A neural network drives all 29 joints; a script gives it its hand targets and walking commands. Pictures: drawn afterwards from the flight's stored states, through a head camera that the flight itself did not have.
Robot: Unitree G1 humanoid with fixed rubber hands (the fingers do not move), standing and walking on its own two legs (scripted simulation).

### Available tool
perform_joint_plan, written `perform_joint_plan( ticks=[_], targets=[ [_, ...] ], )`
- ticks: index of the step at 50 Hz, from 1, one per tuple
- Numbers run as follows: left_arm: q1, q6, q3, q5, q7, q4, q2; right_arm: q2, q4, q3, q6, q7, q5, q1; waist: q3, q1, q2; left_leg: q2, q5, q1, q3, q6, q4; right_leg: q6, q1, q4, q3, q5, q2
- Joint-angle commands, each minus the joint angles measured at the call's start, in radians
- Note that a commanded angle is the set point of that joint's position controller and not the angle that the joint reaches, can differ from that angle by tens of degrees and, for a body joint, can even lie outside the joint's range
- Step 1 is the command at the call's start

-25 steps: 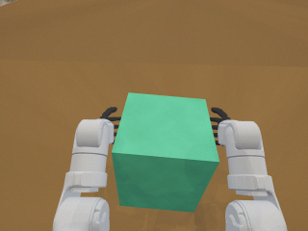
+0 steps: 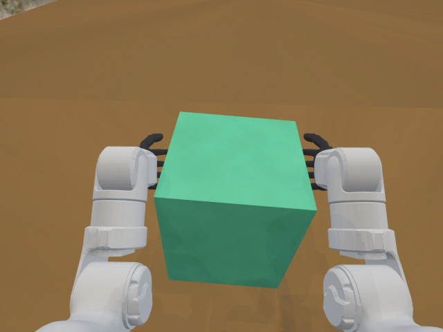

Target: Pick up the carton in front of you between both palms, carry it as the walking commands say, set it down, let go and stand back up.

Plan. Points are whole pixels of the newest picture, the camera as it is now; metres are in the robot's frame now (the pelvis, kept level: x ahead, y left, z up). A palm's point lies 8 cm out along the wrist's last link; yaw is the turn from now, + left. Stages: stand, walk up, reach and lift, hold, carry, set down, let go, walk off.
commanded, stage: carry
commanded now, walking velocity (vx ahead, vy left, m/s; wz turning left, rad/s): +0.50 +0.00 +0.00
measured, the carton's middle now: (230, 202) +0.34 +0.01 +0.10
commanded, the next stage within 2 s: none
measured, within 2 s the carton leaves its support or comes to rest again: neither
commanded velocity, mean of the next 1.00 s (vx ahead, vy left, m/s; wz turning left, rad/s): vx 0.50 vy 0.00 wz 0.00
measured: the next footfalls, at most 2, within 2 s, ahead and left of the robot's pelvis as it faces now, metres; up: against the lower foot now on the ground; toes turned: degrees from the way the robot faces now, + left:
right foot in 0.20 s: +0.24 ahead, -0.08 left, +0.04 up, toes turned -6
left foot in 0.64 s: +0.59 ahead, +0.04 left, +0.08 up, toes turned +6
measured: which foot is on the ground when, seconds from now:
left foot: down 0.00-0.20, up 0.22-0.62, down 0.64-1.00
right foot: up 0.00-0.18, down 0.20-0.66, up 0.68-1.00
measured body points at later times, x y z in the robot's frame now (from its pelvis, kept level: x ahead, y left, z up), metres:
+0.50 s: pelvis +0.26 -0.05 +0.05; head +0.31 -0.06 +0.49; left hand +0.64 +0.14 +0.20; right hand +0.67 -0.16 +0.20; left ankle +0.37 +0.08 -0.59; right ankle +0.19 -0.08 -0.69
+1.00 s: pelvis +0.61 -0.06 +0.09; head +0.65 -0.06 +0.54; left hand +1.01 +0.06 +0.26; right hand +0.99 -0.24 +0.26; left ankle +0.54 +0.03 -0.64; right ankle +0.75 -0.18 -0.59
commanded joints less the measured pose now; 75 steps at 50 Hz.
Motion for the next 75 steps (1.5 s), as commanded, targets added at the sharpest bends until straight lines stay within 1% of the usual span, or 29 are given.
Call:
perform_joint_plan(
  ticks=[1,6,9,10,11,12,13,15,19,27,30,31,32,33,34,37,38,49,52,53,54,55,58,63,69,72,73,74,75],
  targets=[
    [-0.804,-0.032,-0.476,-0.416,-0.241,-0.069,-1.107,1.005,-0.127,0.474,-0.021,0.205,0.425,-0.748,-0.101,-0.119,0.144,0.358,0.716,0.538,-0.488,0.234,-0.162,-0.004,-0.639,0.222,-0.020,-0.169,0.023],
    [-0.774,-0.024,-0.421,-0.353,-0.204,-0.095,-1.074,1.088,-0.250,0.526,-0.020,0.218,0.523,-0.931,-0.176,-0.078,0.128,0.272,0.587,0.394,-0.270,0.131,-0.205,-0.024,-0.490,0.201,-0.053,-0.075,0.027],
    [-0.720,-0.025,-0.398,-0.306,-0.191,-0.076,-1.044,1.124,-0.192,0.524,-0.010,0.235,0.532,-0.878,-0.334,0.150,0.085,0.195,1.131,-0.068,0.036,0.036,0.159,-0.052,0.368,-0.094,-0.217,0.204,0.193],
    [-0.673,-0.024,-0.394,-0.305,-0.197,-0.063,-1.049,1.116,-0.163,0.519,-0.013,0.236,0.514,-0.854,-0.426,0.200,-0.017,0.148,0.893,-0.240,0.057,0.014,0.414,-0.062,0.648,-0.182,-0.080,0.142,0.120],
    [-0.715,-0.029,-0.419,-0.324,-0.209,-0.101,-1.074,1.121,-0.172,0.508,-0.018,0.238,0.478,-0.840,-0.455,0.156,-0.270,-0.030,0.042,-0.497,-0.016,-0.022,0.736,-0.161,0.731,-0.420,0.580,-0.177,-0.224],
    [-0.755,-0.033,-0.461,-0.348,-0.221,-0.110,-1.116,1.092,-0.167,0.489,-0.014,0.234,0.453,-0.832,-0.430,0.099,-0.241,-0.086,0.000,-0.580,-0.146,-0.014,0.878,-0.232,0.627,-0.617,0.986,-0.052,-0.303],
    [-0.866,-0.036,-0.504,-0.384,-0.234,-0.180,-1.148,1.086,-0.178,0.488,-0.017,0.226,0.434,-0.843,-0.333,0.085,-0.092,-0.019,0.064,-0.623,-0.149,0.008,0.980,-0.282,0.550,-0.519,0.877,0.070,-0.332],
    [-0.966,-0.041,-0.578,-0.473,-0.253,-0.270,-1.208,1.064,-0.186,0.463,-0.022,0.209,0.401,-0.794,-0.302,0.053,0.043,0.051,0.112,-0.631,-0.100,0.020,0.985,-0.230,0.432,-0.415,0.591,0.444,-0.266],
    [-0.993,-0.048,-0.604,-0.545,-0.266,-0.343,-1.234,1.015,-0.226,0.451,-0.030,0.174,0.336,-0.737,-0.318,0.055,-0.032,0.080,0.146,-0.680,-0.045,0.015,0.841,-0.183,0.450,-0.434,0.406,0.490,-0.218],
    [-0.864,-0.016,-0.541,-0.482,-0.284,-0.235,-1.134,0.967,-0.182,0.504,-0.010,0.150,0.289,-0.708,-0.261,0.092,-0.100,0.003,0.285,-0.708,0.133,0.012,0.344,-0.138,0.570,-0.433,0.179,1.020,-0.139],
    [-0.805,-0.011,-0.503,-0.439,-0.292,-0.168,-1.109,0.997,-0.150,0.520,-0.007,0.160,0.310,-0.724,-0.314,0.041,-0.208,-0.135,0.307,-0.345,0.259,0.051,0.138,-0.081,0.487,-0.275,0.047,1.555,-0.135],
    [-0.797,-0.013,-0.494,-0.419,-0.294,-0.158,-1.106,1.015,-0.149,0.527,-0.010,0.166,0.328,-0.737,-0.385,-0.030,-0.234,-0.141,0.329,-0.115,0.245,0.069,0.060,-0.056,0.414,-0.101,0.006,1.559,-0.146],
    [-0.803,-0.016,-0.491,-0.399,-0.297,-0.155,-1.107,1.036,-0.157,0.536,-0.017,0.175,0.348,-0.748,-0.472,-0.118,-0.172,-0.074,0.367,0.186,0.177,0.089,0.001,-0.028,0.245,0.104,-0.024,1.330,-0.133],
    [-0.820,-0.017,-0.490,-0.388,-0.301,-0.159,-1.124,1.051,-0.169,0.542,-0.023,0.187,0.366,-0.747,-0.527,-0.138,0.009,0.199,0.146,0.440,-0.304,0.230,-0.059,-0.001,-0.098,0.398,0.037,0.744,-0.027],
    [-0.816,-0.013,-0.485,-0.376,-0.302,-0.160,-1.120,1.081,-0.151,0.561,-0.033,0.198,0.384,-0.750,-0.567,-0.120,0.263,0.346,0.436,0.539,-0.757,0.383,-0.187,0.026,-0.345,0.701,0.124,0.141,0.168],
    [-0.798,-0.033,-0.444,-0.316,-0.267,-0.192,-1.068,1.193,-0.263,0.631,-0.039,0.230,0.515,-0.891,-0.424,-0.086,-0.045,0.307,0.598,0.374,-0.480,0.272,-0.101,-0.025,-0.491,0.736,0.183,0.162,0.019],
    [-0.778,-0.038,-0.422,-0.289,-0.252,-0.202,-1.048,1.218,-0.297,0.649,-0.043,0.235,0.552,-0.937,-0.406,-0.072,-0.055,0.290,0.545,0.312,-0.430,0.244,-0.124,-0.027,-0.476,0.661,0.182,0.192,0.000],
    [-0.741,-0.013,-0.497,-0.268,-0.211,-0.194,-0.992,1.109,-0.212,0.577,-0.012,0.237,0.498,-0.819,-0.309,-0.063,0.137,0.222,0.611,0.171,-0.066,0.154,-0.176,-0.010,-0.269,-0.080,-0.051,0.279,0.018],
    [-0.736,-0.008,-0.500,-0.313,-0.233,-0.105,-1.030,1.074,-0.133,0.534,0.001,0.240,0.450,-0.760,-0.416,0.046,0.100,0.172,0.913,0.025,0.086,0.054,0.183,-0.056,0.227,-0.249,-0.130,0.318,0.098],
    [-0.714,-0.011,-0.488,-0.328,-0.241,-0.085,-1.042,1.062,-0.123,0.520,0.003,0.242,0.441,-0.772,-0.508,0.105,-0.014,0.128,0.643,-0.201,0.083,0.003,0.414,-0.119,0.490,-0.306,0.209,0.101,-0.109],
    [-0.735,-0.020,-0.488,-0.338,-0.246,-0.072,-1.063,1.070,-0.116,0.493,0.005,0.243,0.416,-0.768,-0.514,0.096,-0.307,-0.034,0.107,-0.523,0.041,-0.036,0.650,-0.260,0.632,-0.453,0.742,0.154,-0.335],
    [-0.767,-0.020,-0.490,-0.366,-0.255,-0.089,-1.103,1.069,-0.101,0.482,0.004,0.241,0.405,-0.792,-0.444,0.108,-0.252,-0.037,0.025,-0.680,-0.057,-0.011,0.828,-0.290,0.646,-0.463,0.798,0.294,-0.335],
    [-0.944,-0.032,-0.548,-0.477,-0.278,-0.224,-1.201,1.074,-0.128,0.448,-0.009,0.218,0.381,-0.796,-0.383,0.087,-0.026,0.051,0.141,-0.718,-0.081,0.026,0.858,-0.214,0.514,-0.365,0.502,0.602,-0.287],
    [-1.005,-0.032,-0.553,-0.535,-0.277,-0.320,-1.205,1.014,-0.215,0.437,-0.013,0.164,0.333,-0.794,-0.372,0.078,-0.100,0.072,0.148,-0.725,-0.025,0.019,0.669,-0.203,0.483,-0.449,0.363,0.444,-0.268],
    [-0.866,-0.012,-0.522,-0.468,-0.279,-0.187,-1.146,0.991,-0.133,0.471,0.005,0.165,0.306,-0.720,-0.296,0.082,-0.153,0.017,0.246,-0.484,0.124,0.006,0.189,-0.143,0.372,-0.450,0.133,0.639,-0.202],
    [-0.819,-0.013,-0.502,-0.431,-0.282,-0.111,-1.146,1.028,-0.050,0.476,-0.001,0.189,0.332,-0.695,-0.403,-0.038,-0.127,-0.079,0.319,0.020,0.221,0.054,0.020,-0.055,0.218,-0.127,-0.027,0.973,-0.154],
    [-0.824,-0.015,-0.491,-0.413,-0.286,-0.099,-1.145,1.035,-0.036,0.472,-0.008,0.197,0.344,-0.681,-0.504,-0.102,-0.032,0.072,0.183,0.328,-0.029,0.114,-0.001,-0.003,-0.012,0.085,-0.029,0.743,-0.127],
    [-0.835,-0.015,-0.478,-0.406,-0.291,-0.104,-1.163,1.034,-0.043,0.468,-0.022,0.204,0.351,-0.707,-0.555,-0.118,0.270,0.342,0.128,0.501,-0.598,0.266,-0.123,0.045,-0.309,0.371,0.007,0.324,0.026],
    [-0.869,-0.021,-0.487,-0.398,-0.289,-0.112,-1.153,1.083,-0.068,0.490,-0.026,0.214,0.378,-0.738,-0.484,-0.105,0.257,0.368,0.337,0.507,-0.739,0.300,-0.196,0.030,-0.472,0.564,0.103,0.057,0.082]
  ],
)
